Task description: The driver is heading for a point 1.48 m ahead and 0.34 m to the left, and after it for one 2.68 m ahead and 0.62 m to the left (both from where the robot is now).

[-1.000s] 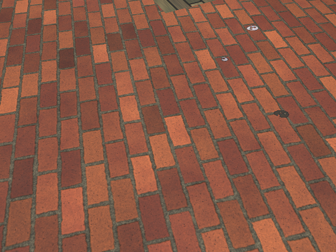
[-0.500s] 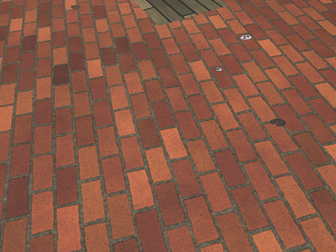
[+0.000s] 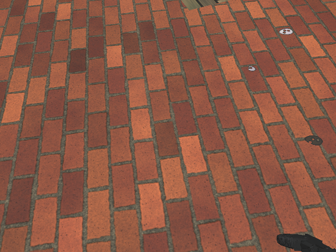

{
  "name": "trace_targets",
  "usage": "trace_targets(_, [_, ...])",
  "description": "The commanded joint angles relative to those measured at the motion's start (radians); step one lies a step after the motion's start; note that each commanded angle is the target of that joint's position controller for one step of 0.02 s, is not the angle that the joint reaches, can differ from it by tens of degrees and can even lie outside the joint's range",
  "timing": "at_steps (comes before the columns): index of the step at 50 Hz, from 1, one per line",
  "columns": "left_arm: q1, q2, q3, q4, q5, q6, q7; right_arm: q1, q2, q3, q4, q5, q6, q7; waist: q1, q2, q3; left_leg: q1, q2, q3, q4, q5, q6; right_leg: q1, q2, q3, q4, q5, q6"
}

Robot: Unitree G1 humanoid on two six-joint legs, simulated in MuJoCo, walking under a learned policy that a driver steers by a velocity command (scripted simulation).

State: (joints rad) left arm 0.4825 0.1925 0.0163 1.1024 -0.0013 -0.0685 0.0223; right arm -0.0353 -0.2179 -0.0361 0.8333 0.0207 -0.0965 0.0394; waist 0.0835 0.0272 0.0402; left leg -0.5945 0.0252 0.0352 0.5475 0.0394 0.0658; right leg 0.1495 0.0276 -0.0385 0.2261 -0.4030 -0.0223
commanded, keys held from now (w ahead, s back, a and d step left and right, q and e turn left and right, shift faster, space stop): no key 0.32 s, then w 0.08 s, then w+q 0.60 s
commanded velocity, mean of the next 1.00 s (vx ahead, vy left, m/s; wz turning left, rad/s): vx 0.29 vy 0.00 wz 0.23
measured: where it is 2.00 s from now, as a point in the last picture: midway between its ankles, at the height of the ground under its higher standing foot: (129, 160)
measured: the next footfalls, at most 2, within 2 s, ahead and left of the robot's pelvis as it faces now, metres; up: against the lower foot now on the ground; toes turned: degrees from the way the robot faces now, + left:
left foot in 0.02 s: +0.22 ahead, +0.11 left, +0.00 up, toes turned +2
right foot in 0.40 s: +0.18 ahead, -0.11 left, +0.00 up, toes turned +0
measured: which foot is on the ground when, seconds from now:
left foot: up 0.00-0.00, down 0.02-0.44, up 0.46-0.82, down 0.84-1.00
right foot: down 0.00-0.04, up 0.06-0.38, down 0.40-0.84, up 0.86-1.00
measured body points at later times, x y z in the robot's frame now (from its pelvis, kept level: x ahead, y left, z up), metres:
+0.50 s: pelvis +0.14 +0.01 +0.02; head +0.14 -0.01 +0.47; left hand +0.15 +0.28 -0.12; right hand +0.24 -0.24 -0.13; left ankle +0.16 +0.11 -0.70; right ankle +0.14 -0.11 -0.73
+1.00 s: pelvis +0.32 +0.12 +0.01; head +0.34 +0.14 +0.46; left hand +0.34 +0.41 -0.11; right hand +0.48 -0.11 -0.11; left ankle +0.30 +0.19 -0.73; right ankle +0.33 -0.05 -0.63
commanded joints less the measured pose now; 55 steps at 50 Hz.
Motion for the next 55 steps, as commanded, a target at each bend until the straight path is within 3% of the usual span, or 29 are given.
trace_targets(1, [-0.039, 0.171, 0.030, -0.043, -0.002, 0.006, 0.003, 0.284, -0.166, -0.058, 0.042, -0.012, -0.016, -0.003, -0.217, -0.142, -0.125, 0.434, -0.062, 0.022, -0.068, 0.129, 0.062, -0.142, -0.171, 0.035, 0.362, 1.035, -0.041])
trace_targets(2, [-0.022, 0.143, 0.019, -0.067, 0.015, 0.001, -0.001, 0.413, -0.232, -0.069, 0.075, -0.036, -0.013, -0.012, -0.236, -0.027, -0.260, 0.737, 0.119, -0.150, 0.008, 0.507, 0.115, -0.352, -0.107, 0.018, 0.638, 0.681, -0.004])
trace_targets(3, [0.186, 0.000, -0.020, -0.033, 0.012, -0.006, -0.016, 0.422, -0.264, -0.061, 0.084, -0.054, -0.003, -0.007, -0.125, 0.245, -0.477, 1.038, 0.421, -0.527, 0.000, 0.753, 0.332, -0.620, 0.062, 0.056, 1.040, -0.265, 0.042])
trace_targets(4, [0.176, 0.080, 0.002, 0.002, -0.011, -0.018, -0.023, 0.418, -0.193, -0.048, 0.080, -0.037, 0.006, -0.003, -0.163, 0.131, -0.531, 0.947, 0.384, -0.596, -0.094, 0.574, 0.331, -0.616, 0.053, 0.223, 1.147, -0.281, 0.039])
trace_targets(5, [0.049, 0.121, 0.016, -0.044, -0.033, -0.017, -0.021, 0.279, -0.168, -0.037, 0.058, -0.018, 0.008, -0.004, -0.133, 0.099, -0.335, 0.769, 0.338, -0.446, -0.143, 0.423, 0.281, -0.690, -0.004, 0.166, 1.136, -0.224, 0.040])
trace_targets(6, [-0.036, 0.119, 0.018, -0.068, -0.024, -0.009, -0.009, 0.177, -0.125, -0.022, 0.042, -0.013, 0.008, -0.007, -0.105, 0.007, -0.217, 0.597, 0.287, -0.353, -0.194, 0.328, 0.231, -0.684, -0.055, 0.121, 1.072, -0.146, 0.046])
trace_targets(7, [-0.068, 0.119, 0.027, -0.070, -0.013, 0.006, 0.004, 0.129, -0.091, -0.009, 0.037, -0.020, 0.005, -0.008, -0.080, -0.021, -0.152, 0.455, 0.252, -0.283, -0.232, 0.300, 0.208, -0.636, -0.085, 0.114, 1.009, -0.099, 0.053])
trace_targets(10, [-0.021, 0.051, 0.021, -0.067, -0.002, 0.046, 0.022, 0.100, -0.086, -0.004, 0.065, -0.054, 0.004, -0.009, -0.015, 0.053, -0.118, 0.226, 0.178, -0.148, -0.288, 0.265, 0.185, -0.435, -0.107, 0.088, 0.770, -0.050, 0.055])
trace_targets(12, [-0.058, 0.050, 0.018, -0.080, 0.001, 0.057, 0.033, 0.113, -0.107, -0.008, 0.076, -0.059, 0.008, -0.021, -0.021, 0.074, -0.135, 0.216, 0.172, -0.137, -0.296, 0.183, 0.194, -0.405, -0.101, 0.074, 0.611, -0.036, 0.059])
trace_targets(14, [-0.094, 0.080, 0.025, -0.087, 0.005, 0.073, 0.034, 0.122, -0.133, -0.013, 0.079, -0.044, 0.023, -0.034, -0.034, 0.073, -0.156, 0.205, 0.177, -0.162, -0.330, -0.108, 0.183, -0.356, -0.096, 0.062, 0.507, 0.084, 0.055])
trace_targets(16, [-0.115, 0.088, 0.031, -0.085, 0.011, 0.084, 0.029, 0.103, -0.136, -0.011, 0.081, -0.028, 0.039, -0.043, -0.020, 0.079, -0.113, 0.130, 0.155, -0.166, -0.360, -0.439, 0.138, -0.284, -0.077, 0.037, 0.402, 0.208, 0.039])
trace_targets(19, [-0.113, 0.113, 0.042, -0.083, 0.019, 0.074, 0.024, 0.148, -0.162, -0.022, 0.099, -0.003, 0.055, -0.056, -0.019, 0.096, -0.034, 0.097, 0.141, -0.218, -0.386, -0.760, 0.079, -0.315, -0.054, -0.005, 0.368, 0.046, -0.014])
trace_targets(20, [-0.110, 0.121, 0.042, -0.083, 0.014, 0.063, 0.024, 0.144, -0.156, -0.023, 0.089, 0.006, 0.057, -0.059, -0.019, 0.048, 0.001, 0.105, 0.130, -0.219, -0.336, -0.763, 0.069, -0.349, -0.084, 0.034, 0.284, -0.028, -0.053])
trace_targets(22, [-0.058, 0.198, 0.067, -0.053, 0.003, 0.038, 0.028, 0.114, -0.116, -0.018, 0.058, 0.021, 0.047, -0.066, -0.007, -0.190, 0.073, 0.037, -0.024, -0.031, -0.096, -0.642, 0.005, -0.401, -0.197, 0.243, 0.021, -0.336, -0.142])
trace_targets(23, [-0.027, 0.229, 0.081, -0.045, 0.000, 0.020, 0.027, 0.083, -0.089, -0.015, 0.039, 0.021, 0.035, -0.063, 0.012, -0.331, 0.075, -0.054, -0.088, 0.035, 0.139, -0.493, -0.011, -0.317, -0.331, 0.445, -0.121, -0.390, -0.188])
trace_targets(24, [-0.050, 0.211, 0.081, -0.052, 0.013, -0.001, 0.028, 0.105, -0.116, -0.029, 0.048, 0.012, 0.029, -0.058, -0.003, -0.308, 0.070, -0.126, -0.054, -0.042, 0.309, -0.483, 0.003, -0.267, -0.386, 0.506, -0.121, -0.300, -0.200])
trace_targets(25, [-0.072, 0.171, 0.075, -0.061, 0.011, -0.021, 0.027, 0.154, -0.120, -0.037, 0.072, 0.014, 0.025, -0.050, -0.030, -0.235, 0.038, -0.172, -0.040, -0.105, 0.388, -0.451, 0.017, -0.214, -0.373, 0.467, -0.092, -0.216, -0.182])
trace_targets(28, [-0.092, 0.129, 0.067, -0.069, -0.011, -0.043, 0.021, 0.139, -0.083, -0.041, 0.075, 0.014, 0.018, -0.038, -0.045, -0.139, -0.003, -0.219, 0.005, -0.124, 0.386, -0.319, 0.016, -0.116, -0.339, 0.290, -0.076, 0.015, -0.119])
trace_targets(33, [-0.073, 0.192, 0.086, -0.071, -0.003, -0.040, 0.023, 0.025, -0.038, -0.023, 0.020, 0.006, 0.037, -0.017, -0.012, -0.158, 0.003, -0.050, 0.032, -0.012, 0.204, -0.232, -0.039, -0.222, -0.312, 0.096, -0.096, 0.132, -0.109])
trace_targets(37, [-0.062, 0.228, 0.104, -0.073, -0.020, -0.031, 0.013, -0.001, -0.067, -0.021, -0.014, 0.008, 0.052, -0.005, -0.012, -0.172, 0.039, 0.036, 0.031, 0.036, 0.118, -0.275, -0.016, -0.241, -0.333, 0.031, -0.060, 0.111, -0.104])
trace_targets(39, [-0.080, 0.234, 0.110, -0.078, -0.027, -0.022, 0.006, 0.034, -0.083, -0.026, -0.017, 0.008, 0.056, 0.001, -0.043, -0.161, 0.051, 0.114, 0.013, 0.071, 0.079, -0.280, 0.014, -0.260, -0.346, -0.004, -0.002, 0.139, -0.090])
trace_targets(41, [-0.115, 0.230, 0.104, -0.096, -0.021, -0.016, 0.002, 0.205, -0.136, -0.062, 0.027, 0.007, 0.061, -0.001, -0.140, -0.113, -0.032, 0.384, -0.067, 0.125, 0.029, -0.257, 0.058, -0.337, -0.297, -0.101, 0.252, 0.459, -0.046])
trace_targets(42, [-0.134, 0.202, 0.092, -0.121, -0.004, -0.016, 0.001, 0.377, -0.215, -0.102, 0.064, 0.017, 0.063, -0.011, -0.221, -0.004, -0.134, 0.631, -0.012, -0.021, -0.008, -0.293, 0.113, -0.482, -0.242, -0.169, 0.562, 0.528, 0.011])
trace_targets(43, [-0.167, 0.095, 0.056, -0.213, 0.023, -0.040, -0.002, 0.466, -0.349, -0.125, 0.065, 0.014, 0.061, -0.020, -0.207, 0.315, -0.206, 0.871, 0.255, -0.608, -0.208, -0.466, 0.283, -0.879, -0.064, -0.154, 0.972, -0.006, 0.092])
trace_targets(44, [-0.217, 0.130, 0.059, -0.230, -0.011, -0.080, -0.006, 0.485, -0.311, -0.106, 0.063, 0.004, 0.043, -0.017, -0.218, 0.234, -0.271, 0.924, 0.334, -0.843, -0.337, -0.498, 0.333, -1.018, -0.032, 0.072, 1.143, -0.142, 0.069])
trace_targets(45, [-0.262, 0.171, 0.067, -0.250, -0.040, -0.103, -0.016, 0.446, -0.249, -0.088, 0.054, -0.006, 0.027, -0.017, -0.204, 0.184, -0.184, 0.896, 0.315, -0.722, -0.309, -0.388, 0.299, -1.114, -0.084, 0.098, 1.175, -0.076, 0.031])
trace_targets(47, [-0.271, 0.194, 0.077, -0.238, -0.011, -0.112, -0.010, 0.309, -0.174, -0.067, 0.005, -0.010, 0.018, -0.013, -0.131, 0.021, -0.112, 0.677, 0.229, -0.491, -0.281, -0.193, 0.229, -1.006, -0.153, 0.105, 1.038, 0.069, 0.001])
trace_targets(50, [-0.271, 0.170, 0.085, -0.256, 0.004, -0.077, -0.006, 0.255, -0.151, -0.057, -0.024, -0.010, 0.015, -0.024, -0.066, 0.019, -0.074, 0.494, 0.176, -0.375, -0.339, -0.008, 0.221, -0.855, -0.165, 0.102, 0.863, 0.145, 0.020])
trace_targets(55, [-0.491, 0.110, 0.061, -0.342, 0.011, -0.067, -0.018, 0.342, -0.192, -0.070, -0.012, 0.003, 0.019, -0.058, -0.109, 0.033, -0.006, 0.375, 0.086, -0.249, -0.347, 0.031, 0.170, -0.763, -0.068, 0.056, 0.428, 0.443, 0.054])
Over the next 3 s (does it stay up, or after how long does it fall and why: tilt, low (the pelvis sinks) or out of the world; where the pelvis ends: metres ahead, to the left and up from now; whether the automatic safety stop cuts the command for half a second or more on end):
stays up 1.26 0.29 0.02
